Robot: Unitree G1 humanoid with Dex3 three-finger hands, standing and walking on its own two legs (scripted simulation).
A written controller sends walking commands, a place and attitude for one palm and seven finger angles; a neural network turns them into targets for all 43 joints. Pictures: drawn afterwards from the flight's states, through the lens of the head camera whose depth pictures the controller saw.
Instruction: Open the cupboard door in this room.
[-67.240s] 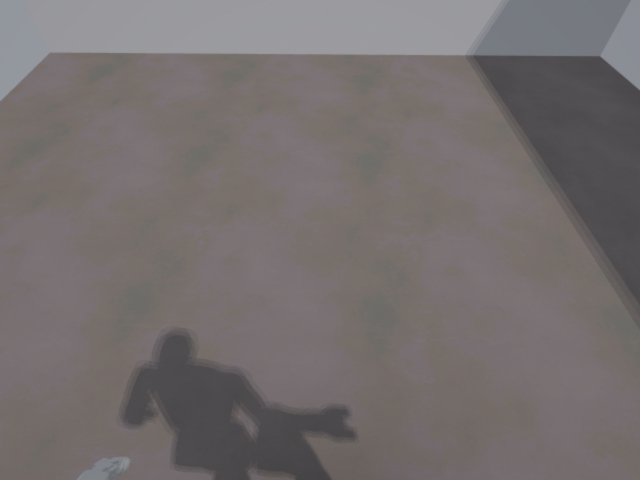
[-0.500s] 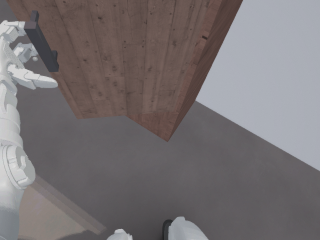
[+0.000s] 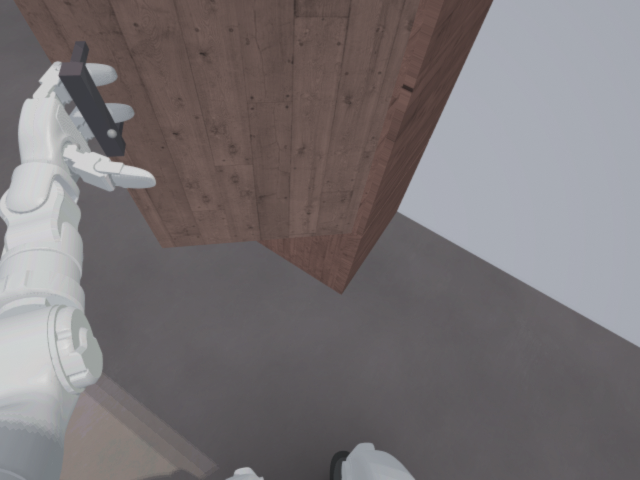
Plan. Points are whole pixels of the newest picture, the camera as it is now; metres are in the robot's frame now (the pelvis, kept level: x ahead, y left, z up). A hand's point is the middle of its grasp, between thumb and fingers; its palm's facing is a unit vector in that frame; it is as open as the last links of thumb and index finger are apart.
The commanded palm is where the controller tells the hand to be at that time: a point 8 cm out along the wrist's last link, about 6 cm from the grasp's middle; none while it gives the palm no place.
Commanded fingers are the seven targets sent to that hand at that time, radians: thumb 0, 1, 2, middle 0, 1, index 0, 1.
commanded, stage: slide the fingers in behind the handle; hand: left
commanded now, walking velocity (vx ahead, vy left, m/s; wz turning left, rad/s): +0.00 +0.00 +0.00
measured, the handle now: (98, 102) +0.56 +0.24 +0.10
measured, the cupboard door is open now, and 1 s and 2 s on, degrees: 41 41 69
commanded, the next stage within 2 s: close the thumb around the handle in 0.40 s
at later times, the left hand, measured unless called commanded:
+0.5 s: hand (113, 135) +0.50 +0.21 +0.11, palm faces +0.05 -1.00 +0.00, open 14.0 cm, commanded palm +0.47 +0.25 +0.10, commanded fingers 0.00 -0.44 0.32 -0.30 -1.21 -0.30 -1.21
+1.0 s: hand (115, 130) +0.51 +0.21 +0.11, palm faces +0.04 -1.00 +0.02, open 7.6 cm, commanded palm +0.48 +0.25 +0.10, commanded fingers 0.00 0.90 0.90 -0.40 -1.35 -0.40 -1.35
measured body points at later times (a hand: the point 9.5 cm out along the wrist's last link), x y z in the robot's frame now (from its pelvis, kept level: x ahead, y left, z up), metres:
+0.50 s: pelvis -0.01 +0.00 +0.00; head +0.11 +0.01 +0.44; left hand +0.49 +0.26 +0.11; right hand -0.01 -0.27 -0.11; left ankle -0.05 +0.08 -0.70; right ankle +0.02 -0.12 -0.70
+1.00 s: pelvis +0.00 +0.00 +0.00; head +0.11 +0.02 +0.43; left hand +0.50 +0.26 +0.11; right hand -0.02 -0.26 -0.11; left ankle -0.05 +0.09 -0.70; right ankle +0.02 -0.12 -0.70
